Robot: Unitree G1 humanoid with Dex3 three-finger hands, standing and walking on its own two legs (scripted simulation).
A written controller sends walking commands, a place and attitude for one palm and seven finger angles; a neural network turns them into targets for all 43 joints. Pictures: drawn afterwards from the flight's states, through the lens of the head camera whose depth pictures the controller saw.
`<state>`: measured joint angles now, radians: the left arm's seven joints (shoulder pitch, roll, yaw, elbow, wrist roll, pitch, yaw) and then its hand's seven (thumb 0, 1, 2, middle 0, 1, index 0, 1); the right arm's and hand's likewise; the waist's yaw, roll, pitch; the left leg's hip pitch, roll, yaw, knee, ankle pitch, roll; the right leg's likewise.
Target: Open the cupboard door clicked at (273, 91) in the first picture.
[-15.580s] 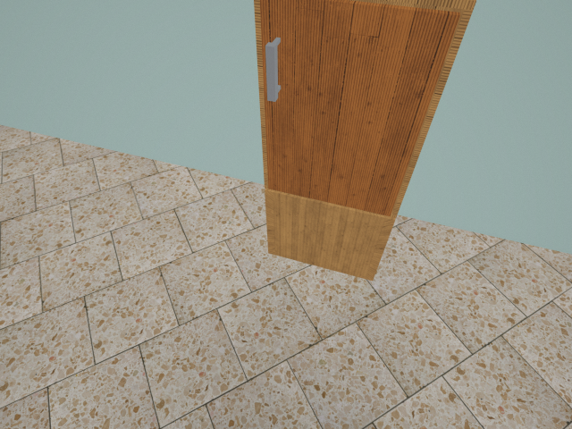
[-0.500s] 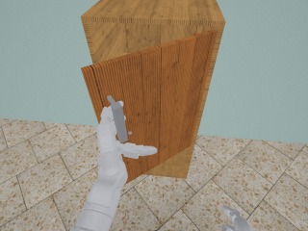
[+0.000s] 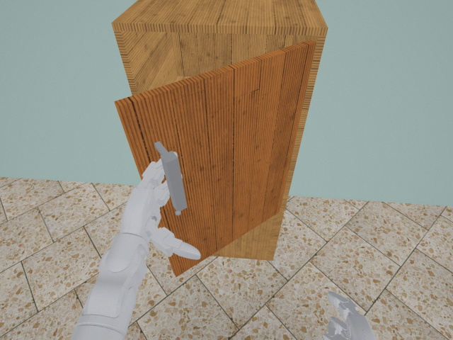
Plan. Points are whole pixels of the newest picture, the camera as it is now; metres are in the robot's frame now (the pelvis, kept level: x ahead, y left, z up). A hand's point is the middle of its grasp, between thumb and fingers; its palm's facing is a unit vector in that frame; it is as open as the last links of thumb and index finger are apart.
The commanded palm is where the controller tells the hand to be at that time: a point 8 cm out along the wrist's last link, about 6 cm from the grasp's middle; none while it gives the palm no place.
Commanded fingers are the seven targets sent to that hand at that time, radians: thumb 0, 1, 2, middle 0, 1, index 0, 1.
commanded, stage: slide the hand sideways off the handle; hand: left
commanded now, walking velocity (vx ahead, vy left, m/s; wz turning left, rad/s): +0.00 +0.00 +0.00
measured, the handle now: (170, 177) +0.37 +0.13 +0.11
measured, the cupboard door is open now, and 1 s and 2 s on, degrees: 40 40 40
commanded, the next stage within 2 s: draw the hand back to the body in 0.74 s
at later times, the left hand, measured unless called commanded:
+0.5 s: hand (138, 239) +0.25 +0.16 +0.09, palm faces -0.02 -1.00 -0.04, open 16.3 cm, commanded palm +0.23 +0.22 +0.10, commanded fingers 0.00 -0.50 0.30 -0.15 -0.30 -0.15 -0.30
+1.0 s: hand (118, 252) +0.22 +0.18 +0.10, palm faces -0.03 -1.00 -0.05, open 16.3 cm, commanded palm +0.20 +0.24 +0.11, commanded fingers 0.00 -0.50 0.30 -0.15 -0.30 -0.15 -0.30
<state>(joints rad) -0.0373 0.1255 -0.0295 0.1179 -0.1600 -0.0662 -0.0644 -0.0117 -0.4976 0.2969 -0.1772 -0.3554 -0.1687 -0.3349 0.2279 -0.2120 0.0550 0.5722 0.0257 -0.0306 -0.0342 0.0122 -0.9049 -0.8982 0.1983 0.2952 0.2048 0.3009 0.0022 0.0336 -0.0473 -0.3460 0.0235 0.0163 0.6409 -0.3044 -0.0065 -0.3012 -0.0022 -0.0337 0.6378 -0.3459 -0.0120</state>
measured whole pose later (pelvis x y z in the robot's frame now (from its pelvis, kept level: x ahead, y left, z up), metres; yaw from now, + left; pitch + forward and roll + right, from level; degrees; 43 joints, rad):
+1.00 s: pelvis +0.00 -0.01 -0.01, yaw +2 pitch +1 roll -1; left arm 0.29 0.26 0.17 -0.14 -0.30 -0.10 -0.29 -0.01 -0.50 0.30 -0.15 -0.30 -0.15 -0.30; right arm 0.24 -0.24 0.05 0.57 0.04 -0.20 -0.09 0.01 -0.90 -0.90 0.20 0.30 0.21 0.30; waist 0.02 0.05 -0.05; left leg -0.40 0.03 -0.02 0.72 -0.34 -0.02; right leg -0.33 0.01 -0.07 0.69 -0.38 -0.02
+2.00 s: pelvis +0.03 +0.00 +0.02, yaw -1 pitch -4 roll +0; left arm 0.45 0.33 0.30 -0.34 -0.06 -0.08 0.12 0.00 0.53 0.74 -0.20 -0.30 -0.19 -0.30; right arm 0.19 -0.22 0.02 0.65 -0.01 -0.10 -0.08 0.01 -0.90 -0.90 0.20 0.30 0.21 0.30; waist 0.07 0.06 0.02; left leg -0.10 0.03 0.03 0.41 -0.25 -0.01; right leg -0.04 0.01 -0.02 0.38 -0.27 -0.01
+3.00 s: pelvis -0.04 +0.02 +0.01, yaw -2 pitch -1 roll -1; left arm 0.57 0.43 0.39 -0.49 -0.04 -0.15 0.13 0.02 0.89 0.90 -0.21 -0.30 -0.21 -0.30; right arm 0.19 -0.23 -0.01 0.54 0.02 0.01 -0.09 0.01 -0.91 -0.90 0.20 0.30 0.20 0.30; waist 0.00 0.01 0.04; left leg -0.30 0.03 0.06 0.49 -0.18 0.02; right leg -0.25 0.01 0.01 0.45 -0.18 0.02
